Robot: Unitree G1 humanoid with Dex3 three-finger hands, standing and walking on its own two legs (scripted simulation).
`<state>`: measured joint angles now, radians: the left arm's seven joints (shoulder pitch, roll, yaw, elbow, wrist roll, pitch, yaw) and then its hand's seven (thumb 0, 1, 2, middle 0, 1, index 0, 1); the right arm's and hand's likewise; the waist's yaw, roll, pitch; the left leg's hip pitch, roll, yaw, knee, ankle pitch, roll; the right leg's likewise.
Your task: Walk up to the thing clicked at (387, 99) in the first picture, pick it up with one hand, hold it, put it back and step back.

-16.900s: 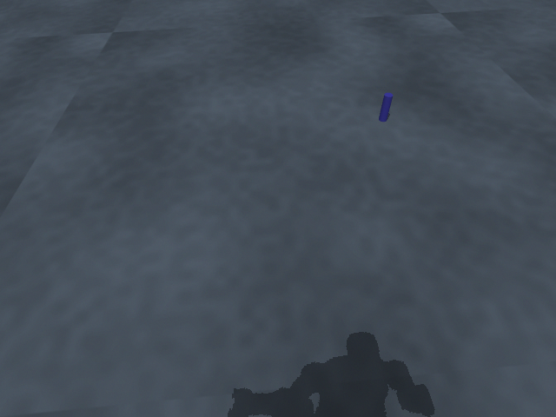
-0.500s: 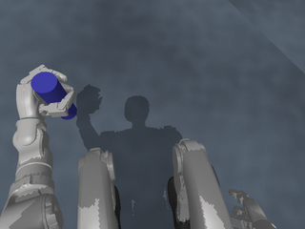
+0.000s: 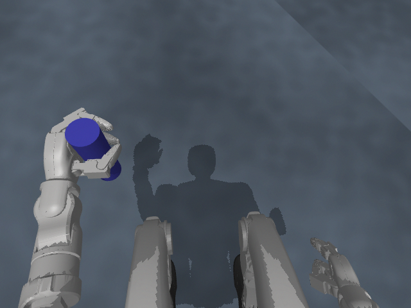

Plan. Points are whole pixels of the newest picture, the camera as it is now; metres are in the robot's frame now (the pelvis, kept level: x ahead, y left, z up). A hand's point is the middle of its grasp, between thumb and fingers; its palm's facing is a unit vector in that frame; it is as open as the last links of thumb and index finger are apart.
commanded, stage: lift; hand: left
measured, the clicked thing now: (98, 154) +0.41 +0.21 -0.02
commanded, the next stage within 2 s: hold in 1.36 s
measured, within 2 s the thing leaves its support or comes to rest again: neither
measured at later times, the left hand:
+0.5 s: hand (51, 121) +0.37 +0.20 +0.16, palm faces +0.06 -1.00 -0.05, open 6.8 cm
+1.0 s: hand (24, 72) +0.38 +0.18 +0.24, palm faces +0.06 -1.00 -0.02, open 6.8 cm
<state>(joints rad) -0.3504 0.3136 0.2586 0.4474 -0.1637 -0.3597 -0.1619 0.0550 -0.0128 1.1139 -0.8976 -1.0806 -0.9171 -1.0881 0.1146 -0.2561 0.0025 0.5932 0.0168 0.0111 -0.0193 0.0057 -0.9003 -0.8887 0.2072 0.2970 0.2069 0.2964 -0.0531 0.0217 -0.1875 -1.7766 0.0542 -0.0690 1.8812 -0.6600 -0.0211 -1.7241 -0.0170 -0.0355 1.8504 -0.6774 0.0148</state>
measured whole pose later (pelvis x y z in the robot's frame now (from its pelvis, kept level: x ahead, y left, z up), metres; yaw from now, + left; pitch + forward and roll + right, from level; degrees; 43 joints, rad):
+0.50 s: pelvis +0.03 +0.00 +0.14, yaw +2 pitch +20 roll -3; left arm -0.15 0.27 0.16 0.34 -0.18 -0.29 -0.12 0.05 -0.01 1.12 -0.90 -1.08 -0.92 -1.09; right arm 0.19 -0.24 0.00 0.61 0.04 -0.04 -0.04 0.01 -0.90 -0.89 0.21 0.30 0.21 0.30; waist -0.04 0.02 -0.15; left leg -1.18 0.06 -0.05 1.39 -0.56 -0.02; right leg -1.13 -0.02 -0.05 1.34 -0.57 0.02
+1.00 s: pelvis +0.05 +0.00 +0.20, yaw +2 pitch +13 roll -2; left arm -0.13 0.23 0.15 0.38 -0.19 -0.32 -0.13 0.05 -0.01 1.12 -0.90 -1.08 -0.92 -1.09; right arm 0.23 -0.23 0.01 0.64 0.03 -0.04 -0.05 0.01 -0.90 -0.89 0.21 0.30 0.21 0.30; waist -0.03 0.02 -0.09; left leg -0.84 0.06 -0.02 1.08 -0.48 -0.02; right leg -0.80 -0.02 -0.03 1.05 -0.49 0.01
